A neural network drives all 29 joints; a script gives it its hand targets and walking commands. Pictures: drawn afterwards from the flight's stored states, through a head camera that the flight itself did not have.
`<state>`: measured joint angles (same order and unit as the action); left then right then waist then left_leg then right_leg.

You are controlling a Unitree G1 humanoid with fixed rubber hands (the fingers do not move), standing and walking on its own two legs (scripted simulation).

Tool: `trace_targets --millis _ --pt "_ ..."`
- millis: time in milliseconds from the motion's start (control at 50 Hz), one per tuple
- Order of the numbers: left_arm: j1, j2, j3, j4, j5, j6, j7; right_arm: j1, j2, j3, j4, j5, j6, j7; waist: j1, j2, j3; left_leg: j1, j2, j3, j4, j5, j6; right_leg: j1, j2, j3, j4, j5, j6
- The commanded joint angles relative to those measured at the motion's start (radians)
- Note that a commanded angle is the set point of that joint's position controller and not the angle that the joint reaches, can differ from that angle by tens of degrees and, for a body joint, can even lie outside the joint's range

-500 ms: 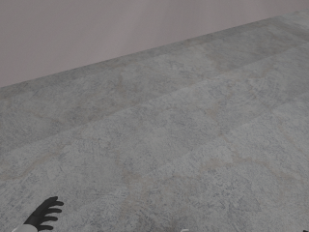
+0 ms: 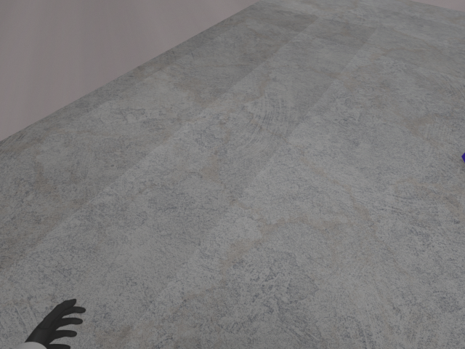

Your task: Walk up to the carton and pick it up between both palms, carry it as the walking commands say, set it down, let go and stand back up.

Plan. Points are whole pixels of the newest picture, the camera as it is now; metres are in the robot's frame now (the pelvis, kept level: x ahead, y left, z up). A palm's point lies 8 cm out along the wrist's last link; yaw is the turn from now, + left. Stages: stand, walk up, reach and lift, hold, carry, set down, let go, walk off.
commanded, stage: walk up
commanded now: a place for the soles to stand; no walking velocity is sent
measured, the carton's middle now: out of the picture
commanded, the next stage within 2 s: none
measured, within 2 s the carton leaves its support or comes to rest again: neither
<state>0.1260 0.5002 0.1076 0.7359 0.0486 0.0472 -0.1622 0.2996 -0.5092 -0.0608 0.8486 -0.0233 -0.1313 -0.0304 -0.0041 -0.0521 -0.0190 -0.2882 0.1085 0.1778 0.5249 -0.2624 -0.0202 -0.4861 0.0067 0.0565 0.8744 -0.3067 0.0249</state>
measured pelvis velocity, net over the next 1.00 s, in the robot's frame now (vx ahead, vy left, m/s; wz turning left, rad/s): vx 0.37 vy -0.27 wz -0.66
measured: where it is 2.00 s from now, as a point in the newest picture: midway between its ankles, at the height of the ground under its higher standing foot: (374, 258)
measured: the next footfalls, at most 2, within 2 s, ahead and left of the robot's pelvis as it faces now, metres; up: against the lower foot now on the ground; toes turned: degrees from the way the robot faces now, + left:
right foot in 0.22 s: +0.17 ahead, -0.21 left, +0.00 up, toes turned -14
left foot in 0.48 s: +0.38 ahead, -0.02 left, +0.00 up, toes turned -13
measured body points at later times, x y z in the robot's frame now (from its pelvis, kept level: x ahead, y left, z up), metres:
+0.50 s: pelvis +0.21 -0.09 -0.02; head +0.23 -0.08 +0.43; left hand +0.45 +0.19 -0.10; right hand +0.18 -0.46 -0.08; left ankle +0.34 -0.02 -0.74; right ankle +0.13 -0.20 -0.73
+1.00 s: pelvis +0.37 -0.27 +0.00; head +0.40 -0.29 +0.44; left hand +0.72 -0.11 -0.07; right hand +0.21 -0.60 -0.09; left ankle +0.44 -0.12 -0.67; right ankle +0.33 -0.37 -0.73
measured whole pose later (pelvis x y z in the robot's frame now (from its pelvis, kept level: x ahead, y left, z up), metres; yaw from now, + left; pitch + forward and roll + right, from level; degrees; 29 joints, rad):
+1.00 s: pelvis +0.37 -0.27 +0.00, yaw -38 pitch +0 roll -1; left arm 0.10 0.49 0.10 0.78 0.00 -0.03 -0.09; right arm 0.31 -0.51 -0.06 0.83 0.00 -0.12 0.01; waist -0.02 0.02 0.05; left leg -0.43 0.18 0.05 1.05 -0.40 0.01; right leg -0.32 0.03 -0.04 0.56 -0.25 -0.05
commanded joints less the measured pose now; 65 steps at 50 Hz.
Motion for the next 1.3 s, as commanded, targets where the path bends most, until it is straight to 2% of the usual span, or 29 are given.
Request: trace_targets --millis 0,100,140,180,200,220,240,280,380,440,460,480,500,560,620,760,820,840,860,880,920,980,1060,1120,1140,1160,1180,1200,1280 --pt "-0.152 0.159 0.044 -0.067 -0.009 -0.032 -0.015 -0.044 -0.278 -0.079 -0.043 -0.008 -0.013 -0.005 -0.031 0.163 0.06 0.159 0.3 -0.212 -0.321 -0.095 0.18 -0.186 -0.134 0.016 -0.004 0.018 0.025" --pt "-0.265 0.096 0.011 -0.096 -0.019 -0.049 -0.029 0.039 -0.324 -0.118 -0.033 0.002 0.006 0.022 -0.098 0.217 -0.008 0.258 0.257 0.02 -0.257 0.213 0.164 -0.045 -0.086 -0.131 -0.232 0.056 -0.014" --pt "-0.236 0.093 0.009 -0.075 -0.025 -0.053 -0.026 0.001 -0.327 -0.118 -0.041 0.009 0.019 0.026 -0.072 0.228 -0.019 0.217 0.254 0.038 -0.219 0.2 0.16 0.062 -0.048 -0.167 -0.283 0.078 -0.036" --pt "-0.102 0.154 0.033 -0.024 -0.017 -0.053 -0.011 -0.069 -0.305 -0.107 -0.049 0.019 0.031 0.024 0.04 0.147 -0.071 0.091 0.207 0.117 0.027 0.303 0.134 0.307 -0.013 -0.184 -0.366 0.063 -0.083" --pt "0.085 0.211 0.061 0.023 -0.007 -0.057 0.01 -0.077 -0.255 -0.086 -0.056 0.017 0.038 0.024 0.151 0.007 -0.146 -0.106 0.138 0.147 0.341 0.288 0.097 0.576 -0.011 -0.112 -0.412 -0.032 -0.15" --pt "0.158 0.344 0.104 0.02 -0.001 -0.054 0.03 -0.083 -0.164 -0.048 -0.099 0.03 0.025 0.029 0.194 -0.337 -0.124 -0.544 -0.03 0.098 0.636 -0.256 0.034 0.76 -0.262 0.402 -0.539 -0.118 -0.279" --pt "0.092 0.358 0.105 -0.003 -0.026 -0.045 0.041 -0.094 -0.201 -0.042 -0.11 0.042 0.018 0.023 0.139 -0.224 -0.12 -0.603 0.013 -0.105 0.66 -0.298 0.036 0.727 -0.335 0.517 -0.558 -0.085 -0.356" --pt "-0.002 0.256 0.083 -0.034 -0.055 -0.041 0.052 -0.067 -0.254 -0.06 -0.086 0.034 0.004 0.032 0.068 -0.033 -0.04 -0.458 0.071 -0.142 0.515 -0.197 0.022 0.547 -0.253 0.32 -0.525 0.106 -0.308" --pt "-0.089 0.208 0.049 -0.091 -0.024 -0.06 0.037 0.037 -0.212 -0.061 -0.055 0.018 0.001 0.034 0.008 -0.145 -0.035 -0.188 -0.007 -0.071 0.239 -0.124 0.01 0.214 -0.159 0.23 -0.515 0.087 -0.3" --pt "-0.148 0.189 0.023 -0.104 -0.027 -0.057 0.034 0.122 -0.193 -0.074 -0.029 0.008 -0.018 0.033 -0.074 -0.082 -0.038 0.158 -0.063 -0.03 0.057 0.119 0.025 -0.052 -0.099 0.183 -0.4 -0.106 -0.238" --pt "-0.172 0.142 0.001 -0.12 -0.031 -0.063 0.036 0.215 -0.248 -0.098 -0.016 -0.008 -0.024 0.022 -0.148 0.033 -0.06 0.388 -0.014 -0.119 -0.013 0.043 0.06 -0.251 -0.033 0.121 -0.224 -0.103 -0.181" --pt "-0.178 0.055 -0.024 -0.141 -0.03 -0.078 0.047 0.342 -0.347 -0.126 -0.008 -0.029 -0.031 0.006 -0.208 0.303 -0.117 0.516 0.272 -0.518 -0.227 -0.335 0.109 -0.408 0.103 0.033 0.103 -0.171 -0.104" --pt "-0.154 0.131 -0.008 -0.125 -0.018 -0.071 0.053 0.208 -0.395 -0.127 -0.056 0.002 -0.033 0.001 -0.146 0.205 -0.052 0.341 0.474 -0.792 -0.395 -0.571 0.189 -0.42 0.027 0.081 0.295 -0.128 -0.053" --pt "-0.063 0.204 0.026 -0.04 -0.02 -0.07 0.033 -0.008 -0.293 -0.09 -0.087 0.021 -0.033 0.008 -0.023 0.113 0.045 0.149 0.354 -0.464 -0.356 -0.41 0.211 -0.271 -0.137 0.077 0.239 -0.024 -0.015" --pt "-0.088 0.153 0.029 -0.017 -0.032 -0.063 0.003 0.028 -0.289 -0.095 -0.063 -0.008 -0.033 0.021 -0.045 0.202 0.073 0.08 0.272 -0.159 -0.363 -0.182 0.184 -0.134 -0.127 -0.004 0.011 -0.005 -0.007" --pt "-0.209 0.108 0.008 0.008 -0.027 -0.07 -0.008 0.023 -0.303 -0.106 -0.036 0.008 -0.015 0.033 -0.054 0.203 0.024 0.172 0.24 0.036 -0.265 0.102 0.168 0.039 -0.071 -0.141 -0.242 0.101 -0.06" --pt "-0.076 0.145 0.026 0.049 -0.025 -0.069 0.015 -0.02 -0.29 -0.093 -0.035 0.017 0.009 0.03 0.055 0.129 -0.038 0.079 0.215 0.097 0.016 0.32 0.145 0.319 0.005 -0.195 -0.358 0.056 -0.111" --pt "0.12 0.199 0.055 0.098 -0.022 -0.074 0.037 -0.003 -0.239 -0.071 -0.04 0.012 0.018 0.03 0.15 -0.028 -0.123 -0.073 0.15 0.113 0.328 0.297 0.119 0.578 0.017 -0.14 -0.396 -0.03 -0.153" --pt "0.203 0.325 0.097 0.086 -0.017 -0.075 0.059 0.001 -0.142 -0.035 -0.091 0.027 0.008 0.033 0.194 -0.332 -0.109 -0.467 -0.002 0.086 0.629 -0.179 0.057 0.727 -0.248 0.368 -0.535 -0.211 -0.258" --pt "0.135 0.356 0.096 0.048 -0.038 -0.077 0.07 -0.018 -0.195 -0.04 -0.106 0.05 0.001 0.027 0.139 -0.212 -0.131 -0.56 0.015 -0.102 0.723 -0.265 0.056 0.718 -0.356 0.541 -0.577 -0.161 -0.347" --pt "0.076 0.252 0.072 0.022 -0.065 -0.08 0.089 -0.008 -0.238 -0.05 -0.092 0.042 -0.007 0.038 0.083 -0.012 -0.055 -0.486 0.079 -0.167 0.638 -0.138 0.052 0.604 -0.278 0.336 -0.523 0.117 -0.325" --pt "0.013 0.193 0.046 -0.012 -0.052 -0.097 0.087 0.094 -0.205 -0.048 -0.046 0.02 0.003 0.047 0.016 -0.081 -0.025 -0.318 0.069 -0.124 0.432 -0.135 0.024 0.372 -0.183 0.137 -0.499 0.325 -0.289" --pt "0.038 0.193 0.024 -0.041 -0.035 -0.11 0.076 0.021 -0.157 -0.052 -0.078 0.018 -0.002 0.06 0.021 -0.104 0.003 -0.171 0.016 -0.076 0.195 0.001 0.025 0.214 -0.193 0.141 -0.532 0.179 -0.292" --pt "-0.002 0.167 -0.001 -0.057 -0.036 -0.107 0.073 0.11 -0.172 -0.08 -0.052 0.009 -0.017 0.061 -0.07 -0.039 -0.01 0.196 -0.055 -0.035 0.072 0.145 0.046 -0.031 -0.13 0.074 -0.4 0.014 -0.229" --pt "0.001 0.123 -0.021 -0.067 -0.036 -0.111 0.075 0.207 -0.22 -0.101 -0.035 0.002 -0.023 0.05 -0.134 0.058 -0.046 0.402 -0.021 -0.11 0.021 0.037 0.088 -0.164 -0.077 0.022 -0.196 0.088 -0.187" --pt "0.013 0.057 -0.038 -0.085 -0.036 -0.121 0.08 0.329 -0.309 -0.13 -0.035 -0.014 -0.029 0.035 -0.188 0.276 -0.117 0.528 0.257 -0.491 -0.151 -0.267 0.153 -0.294 0.041 -0.06 0.153 -0.011 -0.111" --pt "0.031 0.131 -0.016 -0.078 -0.04 -0.116 0.092 0.261 -0.356 -0.131 -0.073 0.01 -0.025 0.031 -0.154 0.219 -0.092 0.411 0.428 -0.804 -0.321 -0.47 0.247 -0.355 0.065 0.054 0.317 -0.17 -0.07" --pt "0.037 0.199 0.001 -0.052 -0.033 -0.11 0.094 0.149 -0.327 -0.124 -0.095 0.04 -0.018 0.031 -0.101 0.108 -0.037 0.32 0.422 -0.746 -0.315 -0.531 0.289 -0.346 -0.012 0.108 0.375 -0.115 -0.054" --pt "0.069 0.165 0.017 0.0 -0.035 -0.104 0.06 0.028 -0.253 -0.09 -0.111 0.015 -0.017 0.039 -0.023 0.169 0.078 0.061 0.281 -0.282 -0.309 -0.218 0.231 -0.177 -0.121 0.032 0.102 -0.054 -0.026"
